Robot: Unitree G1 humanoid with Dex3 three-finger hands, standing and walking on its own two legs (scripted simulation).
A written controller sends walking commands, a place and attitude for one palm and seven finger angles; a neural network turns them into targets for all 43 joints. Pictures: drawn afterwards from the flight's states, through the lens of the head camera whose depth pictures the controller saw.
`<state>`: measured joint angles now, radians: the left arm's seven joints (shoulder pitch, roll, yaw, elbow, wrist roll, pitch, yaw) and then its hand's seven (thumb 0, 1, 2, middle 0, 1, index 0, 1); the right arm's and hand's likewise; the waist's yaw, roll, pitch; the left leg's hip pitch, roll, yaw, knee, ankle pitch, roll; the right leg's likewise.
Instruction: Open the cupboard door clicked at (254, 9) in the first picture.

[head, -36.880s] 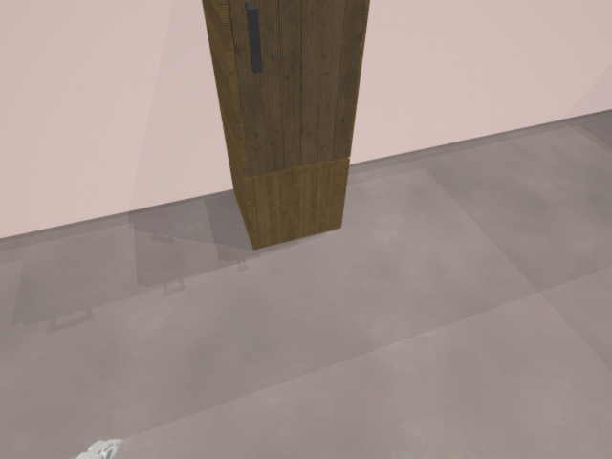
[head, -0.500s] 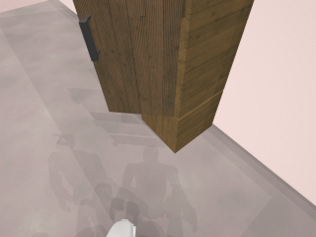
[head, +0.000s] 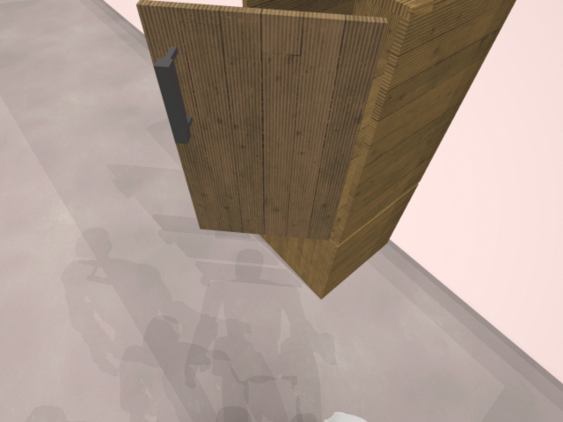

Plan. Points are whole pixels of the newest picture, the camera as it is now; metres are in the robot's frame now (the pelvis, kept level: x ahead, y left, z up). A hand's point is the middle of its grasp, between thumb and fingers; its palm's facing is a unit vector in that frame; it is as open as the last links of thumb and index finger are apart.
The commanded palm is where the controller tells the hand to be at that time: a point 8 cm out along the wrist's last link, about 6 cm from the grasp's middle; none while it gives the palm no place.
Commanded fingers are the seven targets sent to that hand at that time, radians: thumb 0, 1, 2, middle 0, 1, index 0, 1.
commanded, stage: come to a stop and stand still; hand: left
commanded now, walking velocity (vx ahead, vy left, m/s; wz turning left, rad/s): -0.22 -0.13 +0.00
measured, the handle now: (177, 97) +0.59 +0.23 +0.11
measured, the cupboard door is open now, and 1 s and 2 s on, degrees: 45 45 45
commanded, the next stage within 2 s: look again from close up in 1.08 s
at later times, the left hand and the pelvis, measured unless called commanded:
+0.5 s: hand out of the picture +0.06 +0.13 -0.16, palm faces +0.03 -0.97 -0.24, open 7.3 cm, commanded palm none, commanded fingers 0.00 0.90 0.90 -0.20 -0.30 -0.20 -0.30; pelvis +0.00 -0.05 +0.00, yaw +0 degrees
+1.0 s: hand out of the picture -0.04 +0.16 -0.17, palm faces +0.02 -0.98 -0.17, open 7.4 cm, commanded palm none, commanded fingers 0.00 0.90 0.90 -0.20 -0.30 -0.20 -0.30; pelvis -0.02 -0.01 +0.01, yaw -1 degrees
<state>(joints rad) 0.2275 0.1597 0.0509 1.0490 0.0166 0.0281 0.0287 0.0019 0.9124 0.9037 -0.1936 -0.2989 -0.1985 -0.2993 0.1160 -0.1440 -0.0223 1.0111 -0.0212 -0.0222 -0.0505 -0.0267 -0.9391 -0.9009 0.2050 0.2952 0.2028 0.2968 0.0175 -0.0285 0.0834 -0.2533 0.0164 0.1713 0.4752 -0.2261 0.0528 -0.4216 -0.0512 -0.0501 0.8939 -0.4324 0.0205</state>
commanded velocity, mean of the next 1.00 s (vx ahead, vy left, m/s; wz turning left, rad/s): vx -0.02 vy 0.05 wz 0.00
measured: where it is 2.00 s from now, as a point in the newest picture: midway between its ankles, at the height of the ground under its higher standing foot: outside the picture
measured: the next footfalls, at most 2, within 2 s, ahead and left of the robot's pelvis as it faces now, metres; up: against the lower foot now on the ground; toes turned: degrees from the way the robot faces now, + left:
right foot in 0.20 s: +0.03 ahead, -0.16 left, +0.00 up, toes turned -4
left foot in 0.60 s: +0.02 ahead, +0.09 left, +0.00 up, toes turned +3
